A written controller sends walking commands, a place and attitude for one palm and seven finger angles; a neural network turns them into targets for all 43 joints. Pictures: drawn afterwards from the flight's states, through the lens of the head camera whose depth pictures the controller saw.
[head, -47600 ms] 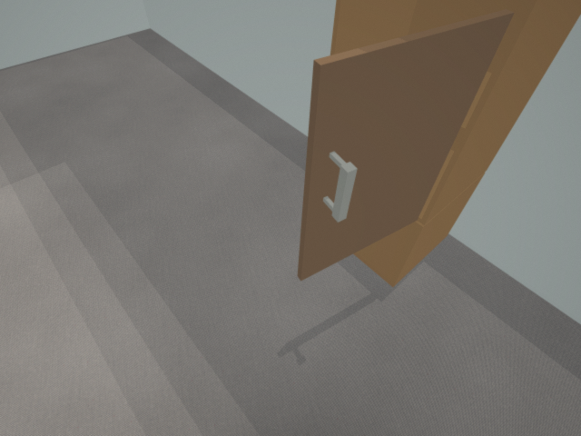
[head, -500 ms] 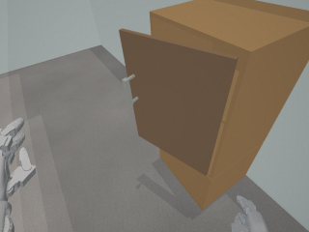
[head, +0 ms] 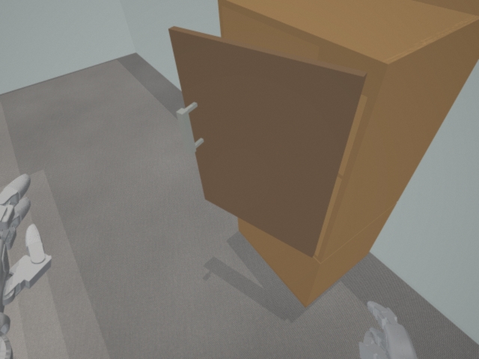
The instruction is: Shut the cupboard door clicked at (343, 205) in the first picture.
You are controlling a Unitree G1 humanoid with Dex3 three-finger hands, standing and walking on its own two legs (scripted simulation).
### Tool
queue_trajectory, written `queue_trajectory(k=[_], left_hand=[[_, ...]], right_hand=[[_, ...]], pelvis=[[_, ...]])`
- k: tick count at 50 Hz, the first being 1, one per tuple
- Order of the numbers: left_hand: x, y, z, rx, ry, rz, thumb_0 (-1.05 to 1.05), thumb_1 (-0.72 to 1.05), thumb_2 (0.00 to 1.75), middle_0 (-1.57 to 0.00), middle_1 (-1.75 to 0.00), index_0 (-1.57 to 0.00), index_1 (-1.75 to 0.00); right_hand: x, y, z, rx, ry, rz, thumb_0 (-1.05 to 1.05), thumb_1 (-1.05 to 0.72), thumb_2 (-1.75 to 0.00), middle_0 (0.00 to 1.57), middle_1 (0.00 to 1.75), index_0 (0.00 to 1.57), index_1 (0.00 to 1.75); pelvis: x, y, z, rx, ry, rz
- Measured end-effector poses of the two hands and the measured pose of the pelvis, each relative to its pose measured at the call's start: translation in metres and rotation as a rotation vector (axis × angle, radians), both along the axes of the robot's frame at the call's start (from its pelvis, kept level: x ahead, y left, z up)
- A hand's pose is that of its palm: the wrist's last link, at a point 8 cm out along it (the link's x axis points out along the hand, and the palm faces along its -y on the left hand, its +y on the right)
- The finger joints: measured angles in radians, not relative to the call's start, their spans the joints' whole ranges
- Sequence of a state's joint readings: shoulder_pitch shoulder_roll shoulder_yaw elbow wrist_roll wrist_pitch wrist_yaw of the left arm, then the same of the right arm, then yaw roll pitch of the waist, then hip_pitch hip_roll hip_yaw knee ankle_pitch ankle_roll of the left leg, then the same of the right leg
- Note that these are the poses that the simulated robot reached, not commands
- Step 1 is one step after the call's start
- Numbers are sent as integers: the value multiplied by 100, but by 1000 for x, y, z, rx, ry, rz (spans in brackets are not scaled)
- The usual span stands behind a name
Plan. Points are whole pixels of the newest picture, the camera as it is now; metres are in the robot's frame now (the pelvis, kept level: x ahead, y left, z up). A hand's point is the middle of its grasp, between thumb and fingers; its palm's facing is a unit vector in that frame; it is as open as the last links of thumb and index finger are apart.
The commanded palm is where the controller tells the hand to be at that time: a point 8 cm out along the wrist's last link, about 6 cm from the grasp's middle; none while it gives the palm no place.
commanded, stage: step back with the hand held close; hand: left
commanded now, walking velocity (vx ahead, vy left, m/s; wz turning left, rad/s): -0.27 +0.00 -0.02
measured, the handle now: (191, 128) +0.66 +0.18 +0.01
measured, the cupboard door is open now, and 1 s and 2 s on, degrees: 19 19 19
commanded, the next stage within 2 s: stop stepping back and stand still in 0.90 s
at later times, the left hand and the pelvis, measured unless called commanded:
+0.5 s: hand out of the picture +0.11 +0.28 +0.15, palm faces +0.45 -0.77 -0.45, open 7.4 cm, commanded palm +0.05 +0.32 +0.18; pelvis -0.08 +0.01 -0.01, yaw +1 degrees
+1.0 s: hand out of the picture -0.01 +0.30 +0.17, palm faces +0.53 -0.73 -0.43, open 7.4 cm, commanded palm -0.06 +0.33 +0.18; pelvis -0.17 +0.02 -0.03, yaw +5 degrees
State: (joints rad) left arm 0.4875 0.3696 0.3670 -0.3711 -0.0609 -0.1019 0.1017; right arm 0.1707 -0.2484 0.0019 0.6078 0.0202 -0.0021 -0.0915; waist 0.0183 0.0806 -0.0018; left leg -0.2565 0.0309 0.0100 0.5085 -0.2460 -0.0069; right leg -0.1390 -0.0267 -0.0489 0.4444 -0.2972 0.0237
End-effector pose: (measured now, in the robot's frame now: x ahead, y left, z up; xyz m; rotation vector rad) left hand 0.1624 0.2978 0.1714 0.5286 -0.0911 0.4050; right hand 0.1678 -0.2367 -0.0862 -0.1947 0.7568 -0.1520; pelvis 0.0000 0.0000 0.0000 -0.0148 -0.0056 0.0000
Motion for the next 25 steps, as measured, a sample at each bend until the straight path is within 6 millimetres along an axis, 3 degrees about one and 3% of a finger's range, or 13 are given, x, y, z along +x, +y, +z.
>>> queue_trajectory(k=[11,17,25], left_hand=[[-25,19,18,95,-37,-68,1,89,90,-21,-31,-22,-30],[-55,26,12,82,-67,-38,1,89,90,-21,-31,-22,-30],[-100,21,0,42,-126,-7,1,89,90,-21,-31,-22,-30]], right_hand=[[-33,12,9,-35,13,-46,1,-91,-90,20,30,20,30],[-56,20,11,-31,-19,-24,1,-90,-90,20,30,20,30],[-92,15,6,-69,-5,18,1,-90,-90,20,30,20,30]], pelvis=[[-30,18,-2,4,12,-18],[-55,19,-5,-7,9,-10],[-85,13,-11,-25,-3,15]])
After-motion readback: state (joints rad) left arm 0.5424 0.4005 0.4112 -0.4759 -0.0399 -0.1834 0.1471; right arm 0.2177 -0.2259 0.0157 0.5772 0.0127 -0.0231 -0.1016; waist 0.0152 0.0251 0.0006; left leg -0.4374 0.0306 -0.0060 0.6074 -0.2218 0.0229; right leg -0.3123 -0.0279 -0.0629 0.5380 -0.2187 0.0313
